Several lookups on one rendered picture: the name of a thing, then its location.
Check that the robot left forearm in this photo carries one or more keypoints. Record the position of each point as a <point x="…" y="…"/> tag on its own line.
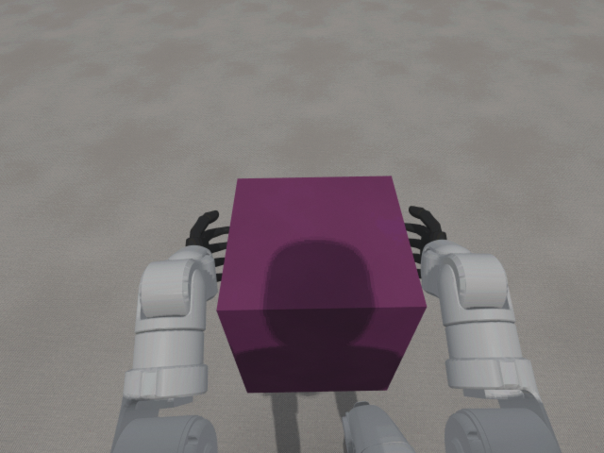
<point x="168" y="358"/>

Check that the robot right forearm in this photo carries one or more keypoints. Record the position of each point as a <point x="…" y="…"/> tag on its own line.
<point x="485" y="358"/>

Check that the right robot upper arm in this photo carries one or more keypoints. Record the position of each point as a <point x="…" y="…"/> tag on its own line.
<point x="498" y="430"/>

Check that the right robot hand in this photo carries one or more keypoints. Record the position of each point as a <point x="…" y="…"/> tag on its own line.
<point x="429" y="233"/>

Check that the left robot hand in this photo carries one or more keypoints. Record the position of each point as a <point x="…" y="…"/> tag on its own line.
<point x="198" y="236"/>

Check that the left robot upper arm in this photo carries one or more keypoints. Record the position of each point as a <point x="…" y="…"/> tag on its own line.
<point x="170" y="434"/>

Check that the carton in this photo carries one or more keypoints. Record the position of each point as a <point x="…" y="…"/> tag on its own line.
<point x="319" y="290"/>

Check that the right robot thigh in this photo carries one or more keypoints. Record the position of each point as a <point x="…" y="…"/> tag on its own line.
<point x="369" y="429"/>

